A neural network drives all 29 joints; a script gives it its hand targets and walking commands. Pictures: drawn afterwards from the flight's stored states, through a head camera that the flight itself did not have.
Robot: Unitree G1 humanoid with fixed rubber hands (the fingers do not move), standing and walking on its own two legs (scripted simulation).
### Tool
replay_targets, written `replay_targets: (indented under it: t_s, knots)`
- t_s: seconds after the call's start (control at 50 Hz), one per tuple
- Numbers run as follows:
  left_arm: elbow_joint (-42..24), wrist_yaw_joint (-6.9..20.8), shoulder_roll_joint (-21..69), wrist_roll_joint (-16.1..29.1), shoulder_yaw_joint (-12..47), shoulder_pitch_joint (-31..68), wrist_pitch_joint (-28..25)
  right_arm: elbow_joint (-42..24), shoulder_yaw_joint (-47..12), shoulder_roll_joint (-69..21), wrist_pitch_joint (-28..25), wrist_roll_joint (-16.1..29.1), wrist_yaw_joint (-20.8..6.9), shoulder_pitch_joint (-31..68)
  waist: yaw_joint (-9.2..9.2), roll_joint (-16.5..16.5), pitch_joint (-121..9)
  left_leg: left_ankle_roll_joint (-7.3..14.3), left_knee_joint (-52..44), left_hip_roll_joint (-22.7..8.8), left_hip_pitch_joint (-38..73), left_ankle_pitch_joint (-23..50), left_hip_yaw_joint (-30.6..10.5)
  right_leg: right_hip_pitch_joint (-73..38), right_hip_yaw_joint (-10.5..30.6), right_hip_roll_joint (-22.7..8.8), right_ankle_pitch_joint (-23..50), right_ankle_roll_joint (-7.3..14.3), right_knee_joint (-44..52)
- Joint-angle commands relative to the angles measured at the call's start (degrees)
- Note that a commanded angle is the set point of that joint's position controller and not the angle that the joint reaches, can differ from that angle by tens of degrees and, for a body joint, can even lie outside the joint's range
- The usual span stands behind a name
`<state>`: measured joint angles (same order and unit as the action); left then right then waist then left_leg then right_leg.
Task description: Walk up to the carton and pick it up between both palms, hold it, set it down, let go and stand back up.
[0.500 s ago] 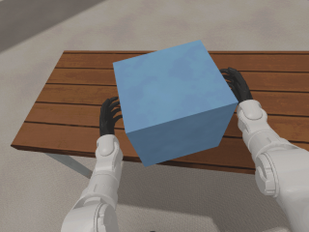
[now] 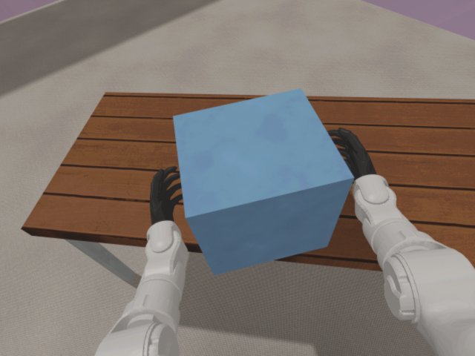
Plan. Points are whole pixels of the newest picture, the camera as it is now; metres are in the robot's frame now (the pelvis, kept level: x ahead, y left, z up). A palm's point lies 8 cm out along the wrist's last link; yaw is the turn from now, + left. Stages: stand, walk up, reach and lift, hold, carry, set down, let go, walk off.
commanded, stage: reach and lift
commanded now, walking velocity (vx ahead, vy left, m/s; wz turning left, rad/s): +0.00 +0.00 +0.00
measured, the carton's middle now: (255, 186) +0.47 +0.07 -0.05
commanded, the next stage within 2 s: none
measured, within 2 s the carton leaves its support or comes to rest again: leaves its support in 0.02 s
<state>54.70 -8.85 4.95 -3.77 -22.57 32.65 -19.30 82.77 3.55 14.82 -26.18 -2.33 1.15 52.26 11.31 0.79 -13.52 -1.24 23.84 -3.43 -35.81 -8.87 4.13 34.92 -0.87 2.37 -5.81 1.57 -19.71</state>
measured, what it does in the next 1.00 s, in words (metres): stands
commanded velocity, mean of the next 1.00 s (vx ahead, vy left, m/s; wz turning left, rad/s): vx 0.00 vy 0.00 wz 0.00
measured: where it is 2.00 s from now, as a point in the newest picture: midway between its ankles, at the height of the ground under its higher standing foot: outside the picture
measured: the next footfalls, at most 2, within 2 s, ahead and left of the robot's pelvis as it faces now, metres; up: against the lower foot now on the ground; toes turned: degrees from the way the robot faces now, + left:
none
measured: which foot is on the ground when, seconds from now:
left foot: down 0.00-1.00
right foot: down 0.00-1.00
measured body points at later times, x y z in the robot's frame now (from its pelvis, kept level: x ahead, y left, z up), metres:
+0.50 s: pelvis -0.01 +0.00 +0.01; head +0.02 -0.01 +0.46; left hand +0.36 +0.21 +0.06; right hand +0.45 -0.13 +0.09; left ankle +0.00 +0.12 -0.74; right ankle +0.01 -0.10 -0.74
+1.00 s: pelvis -0.02 +0.02 +0.01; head -0.04 +0.01 +0.46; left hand +0.35 +0.22 +0.10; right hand +0.41 -0.13 +0.13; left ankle +0.00 +0.12 -0.74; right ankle +0.01 -0.10 -0.74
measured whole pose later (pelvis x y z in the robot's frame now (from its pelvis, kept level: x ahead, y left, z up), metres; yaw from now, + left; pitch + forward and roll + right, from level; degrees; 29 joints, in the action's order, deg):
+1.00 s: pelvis -0.02 +0.02 +0.01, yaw +1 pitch +4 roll -1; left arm 50.0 -11.4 4.5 -5.5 -20.7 36.0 0.8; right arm 64.5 8.6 12.8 -4.0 -0.5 1.3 44.8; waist 5.7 0.8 -8.7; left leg 0.2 21.0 -1.1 -16.6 -8.6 4.1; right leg 15.7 -0.9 0.2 -6.0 0.0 -17.5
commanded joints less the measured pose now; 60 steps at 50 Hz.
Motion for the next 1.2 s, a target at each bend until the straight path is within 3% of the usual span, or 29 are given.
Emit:
replay_targets:
  t_s: [0.0, 0.12, 0.2, 0.36, 0.48, 0.56, 0.82, 0.98, 1.06, 1.18]
  knots:
    - [-5.75, 7.53, 23.69, -2.99, 20.50, 33.77, -2.04, -11.35, 1.33, -29.68, -0.45, -8.70, -7.56, 24.70, -7.46, -6.51, -29.72, -2.44, -0.93, 3.05, 14.67, 18.87, -1.08, -24.50, -1.44, -0.23, 15.81, -1.93, 0.24]
    - [-6.76, 6.66, 23.28, -3.40, 20.01, 38.50, 0.47, -12.37, 3.78, -30.38, 3.36, -8.38, -9.10, 26.23, -6.84, -5.78, -25.96, -2.32, -2.12, 2.81, 17.11, 11.88, -0.78, -21.28, -1.53, -0.46, 6.34, -1.68, 1.24]
    - [-6.81, 6.47, 22.80, -3.72, 19.37, 38.79, 2.70, -13.49, 3.89, -30.96, 5.99, -7.09, -10.11, 26.10, -6.24, -5.98, -24.13, -2.12, -2.79, 2.76, 18.04, 10.26, -0.65, -22.24, -1.26, -0.81, 4.79, -1.74, 1.37]
    - [-8.49, 7.57, 22.95, -4.18, 18.71, 37.69, 6.59, -16.21, 2.82, -33.07, 9.89, -4.52, -10.53, 23.88, -7.10, -6.41, -22.58, -1.80, -4.07, 3.30, 17.75, 12.02, -0.65, -29.25, -0.62, -1.44, 10.24, -2.11, 1.05]
    - [-11.13, 8.22, 24.44, -3.20, 20.18, 37.69, 7.81, -20.72, -0.34, -36.51, 11.29, -2.15, -9.48, 23.40, -8.30, -6.64, -24.93, -1.94, -4.01, 4.19, 17.05, 16.10, -0.96, -36.27, 0.03, -1.66, 19.57, -2.67, 0.19]
    - [-11.56, 9.09, 24.43, -3.50, 20.27, 36.91, 9.40, -22.30, -1.74, -37.98, 13.03, -1.15, -8.54, 21.51, -9.58, -6.57, -21.89, -1.74, -5.04, 4.71, 16.08, 14.59, -1.38, -39.92, 0.51, -2.21, 21.32, -3.09, 0.19]
    - [-16.05, 8.30, 27.15, -3.15, 23.90, 41.45, 15.32, -28.90, -4.64, -40.38, 17.65, 3.58, -9.12, 24.36, -9.99, -3.81, -17.66, -1.93, -6.23, 4.70, 23.26, 10.30, -2.63, -35.49, -0.51, -0.84, 9.55, -1.93, 2.77]
    - [-19.18, 9.02, 27.51, -2.89, 24.82, 45.01, 20.94, -28.22, -2.02, -40.33, 21.68, 3.83, -9.55, 23.90, -12.88, -4.37, -11.31, -1.36, -7.82, 4.69, 26.50, 2.63, -3.08, -31.88, -1.24, -0.91, -0.79, -1.66, 4.85]
    - [-21.58, 9.41, 29.17, -1.86, 26.58, 46.35, 23.09, -31.28, -2.41, -41.79, 22.34, 4.47, -9.58, 26.51, -13.37, -4.19, -13.97, -1.45, -7.82, 4.70, 28.36, 3.69, -3.38, -31.90, -1.63, -0.51, -0.42, -1.51, 4.97]
    - [-24.88, 9.63, 29.32, -2.20, 26.68, 44.77, 26.02, -35.09, -5.18, -42.03, 23.93, 6.38, -9.39, 27.46, -12.56, -4.21, -15.87, -1.60, -6.87, 4.74, 31.99, 8.39, -3.75, -33.15, -1.94, 0.17, 3.84, -1.54, 4.98]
